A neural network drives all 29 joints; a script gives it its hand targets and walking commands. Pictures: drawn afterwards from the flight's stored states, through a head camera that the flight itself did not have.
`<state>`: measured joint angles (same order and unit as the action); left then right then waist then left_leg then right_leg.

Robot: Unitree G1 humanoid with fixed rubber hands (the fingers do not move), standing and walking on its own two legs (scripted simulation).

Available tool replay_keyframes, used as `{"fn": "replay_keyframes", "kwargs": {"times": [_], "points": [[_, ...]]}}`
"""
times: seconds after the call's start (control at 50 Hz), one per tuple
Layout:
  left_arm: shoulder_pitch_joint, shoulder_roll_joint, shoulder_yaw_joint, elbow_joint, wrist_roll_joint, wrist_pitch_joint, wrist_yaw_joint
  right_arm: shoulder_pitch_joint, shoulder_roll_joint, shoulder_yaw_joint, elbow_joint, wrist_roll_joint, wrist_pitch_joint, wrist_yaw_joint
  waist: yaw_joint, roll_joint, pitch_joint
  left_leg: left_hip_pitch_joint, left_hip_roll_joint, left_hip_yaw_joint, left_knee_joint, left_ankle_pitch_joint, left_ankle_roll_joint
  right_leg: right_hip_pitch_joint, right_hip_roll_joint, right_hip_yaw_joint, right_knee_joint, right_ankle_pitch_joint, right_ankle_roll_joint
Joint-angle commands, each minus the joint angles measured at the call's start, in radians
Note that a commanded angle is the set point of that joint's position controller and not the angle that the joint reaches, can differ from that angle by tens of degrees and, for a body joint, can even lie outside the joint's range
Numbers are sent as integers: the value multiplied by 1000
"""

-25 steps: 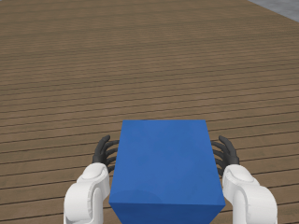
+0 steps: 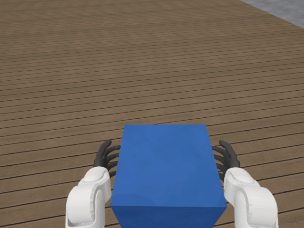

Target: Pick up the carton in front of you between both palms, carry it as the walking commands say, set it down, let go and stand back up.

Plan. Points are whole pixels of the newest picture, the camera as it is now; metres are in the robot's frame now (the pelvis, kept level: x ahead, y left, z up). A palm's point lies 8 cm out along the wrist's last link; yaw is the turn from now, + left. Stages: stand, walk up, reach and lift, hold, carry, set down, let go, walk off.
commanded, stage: carry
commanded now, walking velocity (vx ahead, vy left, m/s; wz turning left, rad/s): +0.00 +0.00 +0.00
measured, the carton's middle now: (164, 183) +0.24 +0.00 +0.01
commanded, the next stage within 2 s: hold in 1.10 s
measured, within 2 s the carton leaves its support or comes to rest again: neither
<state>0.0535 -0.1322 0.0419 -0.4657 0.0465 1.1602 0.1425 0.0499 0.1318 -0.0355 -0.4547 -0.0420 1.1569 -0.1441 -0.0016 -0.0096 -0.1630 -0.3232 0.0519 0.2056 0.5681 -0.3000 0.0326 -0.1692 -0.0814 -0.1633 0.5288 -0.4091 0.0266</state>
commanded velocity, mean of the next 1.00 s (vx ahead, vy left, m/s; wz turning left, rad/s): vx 0.00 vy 0.00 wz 0.00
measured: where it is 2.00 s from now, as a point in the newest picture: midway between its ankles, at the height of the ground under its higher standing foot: outside the picture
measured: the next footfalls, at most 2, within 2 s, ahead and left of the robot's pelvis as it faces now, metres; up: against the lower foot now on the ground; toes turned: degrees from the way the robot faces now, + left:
none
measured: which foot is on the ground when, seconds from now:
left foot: down 0.00-1.00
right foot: down 0.00-1.00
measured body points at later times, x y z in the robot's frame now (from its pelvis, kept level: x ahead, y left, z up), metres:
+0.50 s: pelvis -0.04 +0.00 +0.01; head -0.08 +0.00 +0.45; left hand +0.24 +0.15 +0.04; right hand +0.24 -0.16 +0.04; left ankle +0.00 +0.09 -0.73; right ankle -0.09 -0.11 -0.73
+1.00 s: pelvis -0.05 -0.01 +0.00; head -0.07 -0.01 +0.45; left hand +0.25 +0.14 +0.03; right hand +0.25 -0.16 +0.04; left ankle +0.00 +0.09 -0.73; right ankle -0.09 -0.11 -0.73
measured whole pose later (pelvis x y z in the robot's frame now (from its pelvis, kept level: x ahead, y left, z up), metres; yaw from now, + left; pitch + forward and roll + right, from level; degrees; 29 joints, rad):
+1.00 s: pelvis -0.05 -0.01 +0.00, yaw +0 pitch +2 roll +0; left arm -0.20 -0.14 0.16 0.16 0.23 0.73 0.03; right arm -0.20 0.14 -0.16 0.16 -0.23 0.73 -0.03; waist 0.00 0.00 -0.10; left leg -0.35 0.07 0.19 0.51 -0.19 0.03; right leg -0.22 -0.06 -0.17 0.53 -0.33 0.00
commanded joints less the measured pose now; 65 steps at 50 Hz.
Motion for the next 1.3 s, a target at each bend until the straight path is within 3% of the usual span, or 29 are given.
{"fn": "replay_keyframes", "kwargs": {"times": [0.0,0.16,0.34,0.56,0.64,0.74,0.86,1.08,1.1,1.12,1.14,1.18,1.2,1.28], "points": [[-349,-649,-552,-57,-178,-25,-86,-350,654,547,-66,173,-25,84,2,7,-145,159,118,-116,-26,582,2,-1,-81,61,-35,504,-4],[-427,-590,-496,91,-132,-114,-140,-431,590,486,90,126,-113,136,3,7,-83,129,117,-127,-95,374,6,-35,-87,76,-98,321,-22],[-523,-627,-425,310,-71,-258,-202,-514,622,405,304,54,-257,199,2,7,-86,126,118,-129,-132,279,-1,-63,-88,85,-127,219,-34],[-683,-757,-370,604,-22,-511,-302,-697,756,364,591,26,-510,307,1,12,-133,133,116,-139,-141,233,-7,-63,-80,89,-125,182,-44],[-733,-845,-413,619,-38,-550,-332,-738,846,402,612,38,-549,336,0,16,-157,144,118,-138,-133,258,-5,-55,-79,90,-116,197,-45],[-704,-907,-471,552,-72,-503,-341,-705,908,457,546,68,-503,343,-1,17,-191,155,123,-132,-109,329,-2,-38,-79,89,-93,256,-40],[-660,-879,-433,566,-50,-461,-338,-660,877,415,554,45,-461,339,-1,12,-172,137,125,-132,-103,346,-5,-45,-80,90,-87,280,-37],[-691,-895,-439,557,-62,-464,-341,-698,898,434,545,62,-464,344,-1,12,-169,134,122,-132,-107,322,-9,-46,-82,94,-95,271,-42],[-581,-904,-412,523,-64,-458,-344,-600,914,399,553,48,-465,346,8,-76,-66,423,-136,-279,-133,540,6,-52,145,266,-160,562,-51],[-598,-848,-416,485,-54,-470,-339,-580,879,384,530,32,-484,334,-12,-79,-104,492,-112,-306,-124,613,-2,-38,141,282,-175,563,-62],[-607,-862,-409,493,-45,-468,-336,-612,864,379,516,21,-483,332,-1,-23,-102,483,-116,-294,-150,559,-12,2,146,275,-172,556,-53],[-616,-880,-419,511,-34,-469,-329,-632,867,366,550,28,-493,338,-7,-8,-97,532,-128,-290,-151,569,-20,-34,150,278,-188,551,-49],[-611,-872,-419,514,-34,-472,-328,-633,864,376,554,31,-497,342,8,-7,-94,523,-132,-283,-163,514,-24,-13,149,281,-203,509,-48],[-671,-901,-427,533,-35,-480,-335,-689,885,376,590,33,-507,352,7,9,-64,499,-137,-279,-175,388,-25,-32,148,281,-219,384,-47]]}}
